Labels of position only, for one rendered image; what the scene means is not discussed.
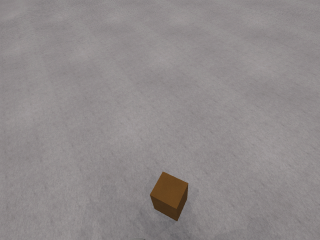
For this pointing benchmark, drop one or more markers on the carton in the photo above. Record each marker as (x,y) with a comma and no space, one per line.
(169,195)

